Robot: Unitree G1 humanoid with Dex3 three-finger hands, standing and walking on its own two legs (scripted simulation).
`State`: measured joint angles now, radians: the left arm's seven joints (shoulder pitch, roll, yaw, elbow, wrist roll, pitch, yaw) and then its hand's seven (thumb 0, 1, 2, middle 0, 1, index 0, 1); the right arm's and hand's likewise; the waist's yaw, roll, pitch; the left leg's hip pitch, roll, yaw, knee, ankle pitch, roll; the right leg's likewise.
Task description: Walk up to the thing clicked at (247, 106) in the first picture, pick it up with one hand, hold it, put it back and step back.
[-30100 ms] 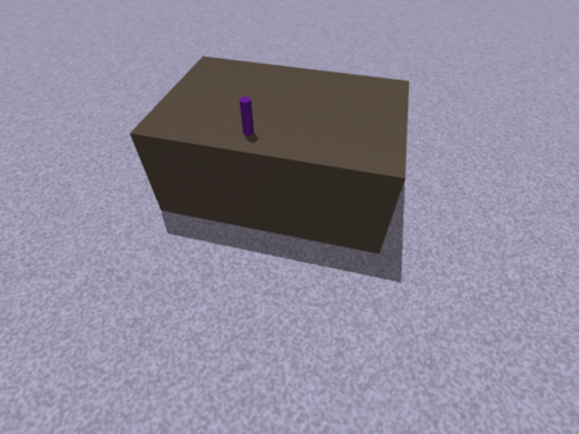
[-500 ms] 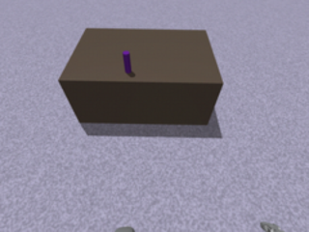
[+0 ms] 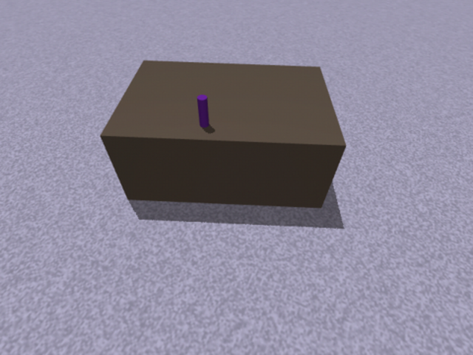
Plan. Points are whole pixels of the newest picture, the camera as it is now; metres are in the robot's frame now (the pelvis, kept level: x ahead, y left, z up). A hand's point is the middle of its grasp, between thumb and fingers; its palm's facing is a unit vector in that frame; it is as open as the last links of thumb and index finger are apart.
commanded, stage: step back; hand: left
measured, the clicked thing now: (203, 111) +1.09 +0.16 -0.25
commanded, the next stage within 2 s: stand in 0.36 s
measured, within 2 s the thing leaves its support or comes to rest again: neither
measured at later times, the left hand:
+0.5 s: hand out of the picture +0.11 +0.26 -0.15, palm faces +0.00 -0.94 -0.35, open 7.4 cm
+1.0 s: hand out of the picture +0.04 +0.25 -0.14, palm faces -0.04 -0.94 -0.34, open 7.4 cm
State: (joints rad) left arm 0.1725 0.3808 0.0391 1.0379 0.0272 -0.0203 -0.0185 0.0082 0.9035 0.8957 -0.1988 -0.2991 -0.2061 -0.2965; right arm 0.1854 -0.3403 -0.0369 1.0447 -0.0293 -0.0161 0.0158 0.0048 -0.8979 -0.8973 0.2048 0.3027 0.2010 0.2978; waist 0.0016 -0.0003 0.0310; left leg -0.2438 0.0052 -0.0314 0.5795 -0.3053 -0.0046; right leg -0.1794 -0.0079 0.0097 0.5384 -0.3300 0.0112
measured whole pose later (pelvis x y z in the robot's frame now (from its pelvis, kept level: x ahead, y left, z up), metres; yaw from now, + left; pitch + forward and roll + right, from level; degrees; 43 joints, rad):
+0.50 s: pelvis +0.02 +0.00 +0.00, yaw +0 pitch -2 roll +0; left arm 0.09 0.36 0.01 1.06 0.00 0.00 0.01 0.01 0.90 0.90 -0.20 -0.30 -0.21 -0.30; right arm 0.06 -0.34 -0.03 1.06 -0.01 -0.02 0.00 0.00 -0.90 -0.90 0.20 0.30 0.20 0.30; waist 0.01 -0.01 0.09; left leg -0.18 0.00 0.00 0.52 -0.30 0.01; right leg -0.13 -0.03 0.02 0.51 -0.33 0.02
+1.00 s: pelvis -0.03 +0.00 +0.02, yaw +0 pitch -3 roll +0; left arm 0.12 0.36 0.00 1.14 0.01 -0.01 -0.01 0.01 0.90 0.90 -0.20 -0.30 -0.21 -0.30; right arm 0.11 -0.34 -0.02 1.16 -0.01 -0.01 0.02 0.00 -0.90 -0.90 0.20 0.30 0.20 0.30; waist -0.01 0.00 0.05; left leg -0.14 0.00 0.00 0.32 -0.13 0.00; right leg -0.10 -0.02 0.01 0.32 -0.17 0.02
